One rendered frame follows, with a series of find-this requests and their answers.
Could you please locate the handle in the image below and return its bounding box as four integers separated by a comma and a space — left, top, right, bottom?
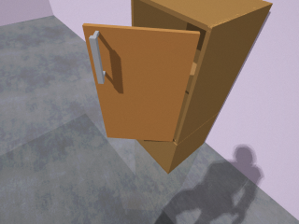
89, 31, 106, 84

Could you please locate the cupboard door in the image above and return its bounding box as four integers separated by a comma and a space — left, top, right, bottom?
82, 23, 200, 142

